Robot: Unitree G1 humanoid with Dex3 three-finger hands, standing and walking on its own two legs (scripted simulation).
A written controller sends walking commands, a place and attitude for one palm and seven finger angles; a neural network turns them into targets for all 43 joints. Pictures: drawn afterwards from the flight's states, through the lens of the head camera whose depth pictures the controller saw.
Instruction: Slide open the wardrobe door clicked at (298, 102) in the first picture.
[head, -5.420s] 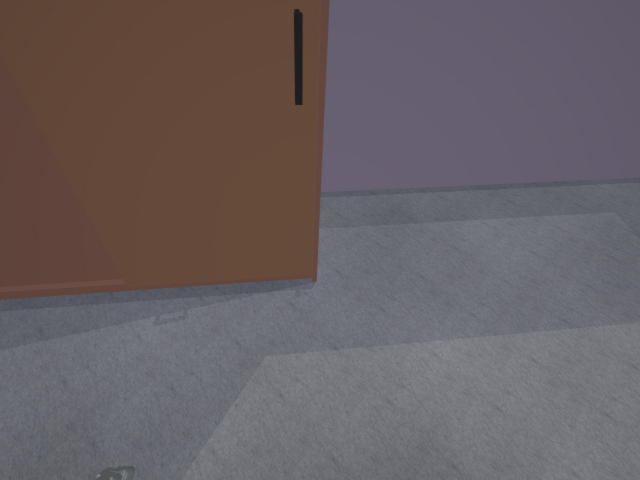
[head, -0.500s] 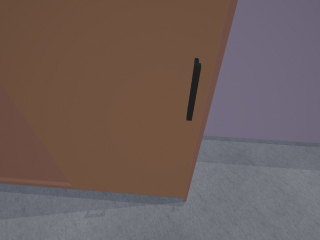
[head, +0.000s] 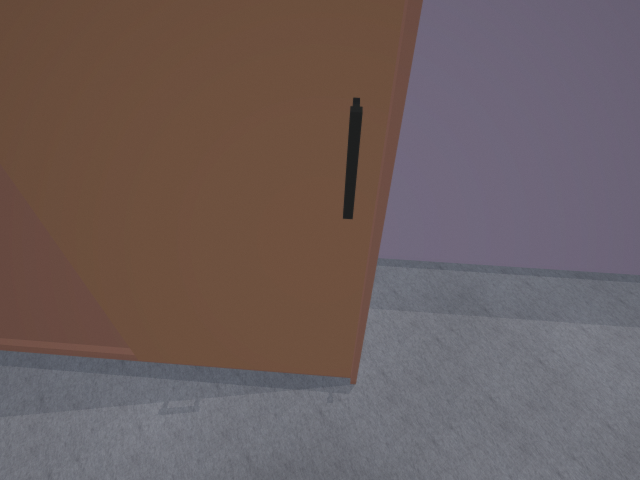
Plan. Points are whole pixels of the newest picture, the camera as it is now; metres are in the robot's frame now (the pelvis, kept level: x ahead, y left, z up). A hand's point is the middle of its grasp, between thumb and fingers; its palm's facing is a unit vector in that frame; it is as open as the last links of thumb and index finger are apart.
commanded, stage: look again from close up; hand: right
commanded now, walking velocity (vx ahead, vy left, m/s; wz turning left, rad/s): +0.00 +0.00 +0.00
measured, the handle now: (351, 162) +0.56 -0.01 +0.12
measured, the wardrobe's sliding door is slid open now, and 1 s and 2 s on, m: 0.00 0.00 0.00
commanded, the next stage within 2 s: none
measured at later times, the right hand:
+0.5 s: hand out of the picture +0.00 -0.19 -0.17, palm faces -0.01 +0.97 -0.25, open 7.4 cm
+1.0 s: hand out of the picture +0.05 -0.17 -0.17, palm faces -0.02 +0.97 -0.24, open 7.4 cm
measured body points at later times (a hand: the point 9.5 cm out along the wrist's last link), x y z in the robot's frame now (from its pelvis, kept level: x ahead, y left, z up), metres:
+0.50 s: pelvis +0.00 +0.02 +0.00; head +0.00 +0.01 +0.45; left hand +0.05 +0.28 -0.14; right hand +0.00 -0.24 -0.15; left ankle +0.02 +0.17 -0.74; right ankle +0.07 -0.07 -0.74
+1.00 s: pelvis +0.03 +0.03 +0.01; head +0.04 +0.03 +0.45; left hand +0.06 +0.28 -0.15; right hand +0.06 -0.22 -0.15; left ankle +0.02 +0.17 -0.74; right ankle +0.07 -0.07 -0.74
